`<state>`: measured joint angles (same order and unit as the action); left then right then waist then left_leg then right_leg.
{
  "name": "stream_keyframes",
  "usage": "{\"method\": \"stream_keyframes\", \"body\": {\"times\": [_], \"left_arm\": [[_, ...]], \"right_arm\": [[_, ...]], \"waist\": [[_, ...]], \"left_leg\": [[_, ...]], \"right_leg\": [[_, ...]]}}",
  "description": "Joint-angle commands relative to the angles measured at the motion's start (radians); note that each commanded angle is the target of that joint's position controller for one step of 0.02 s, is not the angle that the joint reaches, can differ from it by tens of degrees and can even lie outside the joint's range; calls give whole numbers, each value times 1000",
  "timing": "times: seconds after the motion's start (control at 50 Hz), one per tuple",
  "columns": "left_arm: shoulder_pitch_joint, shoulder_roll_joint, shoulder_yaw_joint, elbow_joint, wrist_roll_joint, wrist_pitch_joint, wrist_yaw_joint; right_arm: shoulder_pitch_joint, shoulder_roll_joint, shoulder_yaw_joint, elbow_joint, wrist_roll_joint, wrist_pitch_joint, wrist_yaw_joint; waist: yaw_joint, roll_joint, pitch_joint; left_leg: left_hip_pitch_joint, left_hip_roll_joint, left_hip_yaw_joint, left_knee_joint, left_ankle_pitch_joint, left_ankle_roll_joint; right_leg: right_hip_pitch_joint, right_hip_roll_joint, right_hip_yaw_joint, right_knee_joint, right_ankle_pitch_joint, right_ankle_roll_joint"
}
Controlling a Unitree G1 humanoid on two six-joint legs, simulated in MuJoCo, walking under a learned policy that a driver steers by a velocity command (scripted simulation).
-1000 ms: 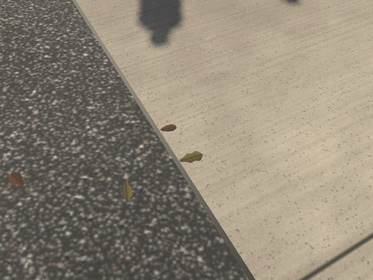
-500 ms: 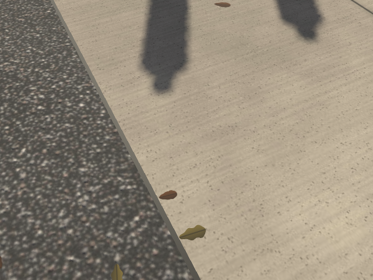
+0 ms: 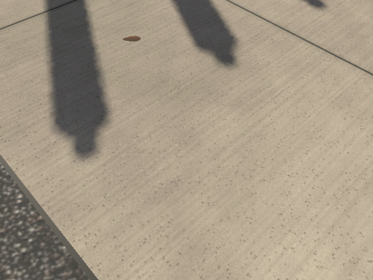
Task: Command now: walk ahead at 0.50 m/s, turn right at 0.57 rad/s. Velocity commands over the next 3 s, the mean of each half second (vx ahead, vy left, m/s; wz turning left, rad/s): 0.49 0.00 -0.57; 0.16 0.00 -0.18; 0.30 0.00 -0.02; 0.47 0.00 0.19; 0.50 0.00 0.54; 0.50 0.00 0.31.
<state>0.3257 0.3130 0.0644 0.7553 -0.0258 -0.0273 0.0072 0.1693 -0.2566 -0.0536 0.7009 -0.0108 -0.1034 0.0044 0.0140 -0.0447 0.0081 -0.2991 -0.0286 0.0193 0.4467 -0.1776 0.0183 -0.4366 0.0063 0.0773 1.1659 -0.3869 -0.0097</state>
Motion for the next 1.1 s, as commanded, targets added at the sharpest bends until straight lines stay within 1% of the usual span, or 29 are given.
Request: {"method": "stream_keyframes", "body": {"times": [0.02, 0.1, 0.18, 0.28, 0.32, 0.34, 0.36, 0.38, 0.4, 0.42, 0.44, 0.46, 0.48, 0.5, 0.56, 0.64, 0.72, 0.78, 0.8, 0.82, 0.84, 0.86, 0.88, 0.94, 0.98, 1.02, 1.06, 1.08, 1.1], "left_arm": [[-36, 59, 22, -104, -5, -3, -10], [-105, 31, 11, -146, 5, 4, -19], [-214, 17, 1, -171, 4, -10, -42], [-321, 34, 5, -230, 2, -9, -67], [-267, 70, 25, -232, 9, -2, -68], [-156, 105, 47, -208, 9, 2, -65], [17, 162, 80, -162, 5, 8, -51], [117, 263, 106, -142, -1, 17, -28], [78, 302, 98, -180, -3, 2, -34], [80, 211, 73, -179, 3, -11, -42], [51, 166, 58, -166, 8, -21, -41], [-28, 139, 47, -172, 14, -25, -39], [-92, 104, 35, -183, 24, -28, -37], [-125, 96, 30, -193, 34, -29, -33], [-130, 119, 34, -159, 35, -38, -20], [-113, 113, 29, -116, 25, -21, 1], [-69, 109, 23, -68, 26, -8, 4], [-85, 95, 16, -43, 21, -3, 2], [-82, 81, 11, -36, 20, -3, 3], [-25, 58, 4, -37, 40, -10, 2], [99, 23, -9, -14, 47, -16, 3], [95, 34, -12, 5, 41, -7, 7], [32, 62, -4, -11, 29, 14, 9], [-36, 72, 9, -12, 24, 78, 21], [2, 37, 3, 23, 26, 85, 24], [41, 17, 3, 68, 39, 77, 17], [19, 54, 6, 53, 53, 74, 21], [23, 98, 18, 66, 43, 70, 24], [10, 93, 18, 62, 37, 57, 25]], "right_arm": [[51, -104, -31, -18, 1, -9, -1], [55, -156, -49, 15, 5, -15, -3], [70, -186, -54, 40, 11, -3, -9], [129, -231, -68, 79, 34, 22, -11], [126, -264, -77, 79, 42, 36, -18], [118, -271, -78, 77, 45, 44, -22], [124, -247, -67, 72, 41, 45, -27], [169, -152, -35, 38, -2, 37, -24], [187, -104, -7, -10, -4, 4, -12], [78, -198, -30, -24, 34, -22, 3], [38, -196, -25, -34, 53, -35, 10], [36, -181, -22, -21, 35, -37, 1], [46, -193, -30, -7, 12, -27, -6], [71, -195, -33, 2, 6, -11, -6], [102, -145, -22, 19, -2, 21, -15], [1, -98, -1, 5, -1, 24, -7], [-71, -116, -4, -10, 5, 16, 14], [-42, -143, -19, -4, -11, 11, 20], [-5, -148, -22, 10, -19, 7, 18], [-1, -200, -30, 2, -31, 3, 10], [7, -205, -27, -5, -39, 11, 3], [38, -116, -8, 9, -26, 29, 2], [45, -74, 9, 26, -10, 41, 7], [-48, -132, 1, 24, -9, 63, 11], [-141, -130, -1, 12, -11, 78, 5], [-130, -112, 3, 28, -1, 88, -2], [-91, -111, 4, 49, -1, 89, -6], [-107, -114, 0, 36, 3, 90, -9], [-123, -110, 0, 34, 6, 83, -12]], "waist": [[-31, 164, 2], [-30, 123, 14], [-68, 101, 32], [-84, 107, 60], [-35, 139, 7], [34, 136, -56], [120, 106, -143], [112, -95, -233], [51, -220, -392], [113, -86, -344], [94, -60, -210], [40, 26, -119], [2, 16, -80], [-27, -2, -71], [-53, 6, -78], [-12, -24, -81], [26, -36, -78], [-8, -38, -70], [-28, -22, -79], [5, 60, -127], [44, 181, -237], [-1, 231, -299], [-14, 235, -264], [-3, 185, -131], [36, 197, -90], [47, 188, -97], [17, 144, -63], [1, 44, -10], [12, -6, 14]], "left_leg": [[198, 275, -254, -250, 70, 161], [198, 293, -123, -296, 205, 187], [216, 261, 24, -294, 262, 148], [343, 305, 98, -229, 392, 110], [378, 304, 139, -85, 725, 88], [356, 286, 167, 75, 841, 69], [226, 249, 191, 304, 779, 35], [-125, 165, 197, 658, 178, -18], [-410, -16, -8, 925, -427, -50], [-519, 45, -126, 959, -363, -32], [-537, 86, -101, 900, -277, -12], [-478, 127, -91, 810, -207, -17], [-399, 155, -87, 742, -179, -29], [-325, 163, -85, 727, -172, -41], [-250, 138, -51, 619, -107, -83], [-191, 102, -32, 329, 163, -84], [-153, 75, -54, 164, 249, -57], [-99, 58, -52, 50, 200, -9], [-14, 61, -49, -23, 342, 13], [130, 155, -133, 10, 732, 53], [343, 291, -260, 70, 924, 180], [371, 356, -353, 42, 854, 260], [327, 368, -413, -11, 661, 270], [130, 326, -398, -136, 127, 200], [-4, 244, -285, -166, -43, 139], [-65, 176, -186, -153, -176, 88], [-102, 123, -141, -133, -427, 22], [-54, 62, -67, -82, -419, 1], [-10, 46, -42, 9, -378, -6]], "right_leg": [[-253, -112, 26, -9, 66, 14], [-292, -133, 16, -155, 196, 33], [-232, -112, -39, -382, 401, 16], [-206, -74, -106, -521, 321, -40], [-85, -8, -164, -535, 213, -82], [66, 36, -188, -572, 214, -112], [334, 61, -165, -617, 269, -152], [666, -160, 195, -627, 264, -250], [852, -348, 750, -807, 71, -426], [821, -329, 685, -862, 16, -371], [687, -297, 529, -867, 64, -330], [519, -257, 409, -864, 252, -293], [397, -228, 311, -861, 486, -274], [313, -211, 256, -867, 645, -271], [205, -183, 126, -881, 909, -275], [197, -113, 13, -868, 867, -211], [279, -156, 65, -831, 742, -195], [324, -168, 116, -724, 686, -165], [313, -131, 107, -666, 645, -134], [257, -58, 82, -580, 514, -85], [127, 1, 59, -464, 220, -26], [95, 18, 32, -375, -85, 20], [53, 4, 34, -333, -251, 41], [48, -42, 29, -328, -194, 67], [177, -43, -7, -509, -51, 56], [306, -7, -62, -662, 172, 34], [266, -56, -16, -708, 5, -17], [117, -54, 10, -738, -244, -57], [48, -80, 55, -812, -320, -84]]}}
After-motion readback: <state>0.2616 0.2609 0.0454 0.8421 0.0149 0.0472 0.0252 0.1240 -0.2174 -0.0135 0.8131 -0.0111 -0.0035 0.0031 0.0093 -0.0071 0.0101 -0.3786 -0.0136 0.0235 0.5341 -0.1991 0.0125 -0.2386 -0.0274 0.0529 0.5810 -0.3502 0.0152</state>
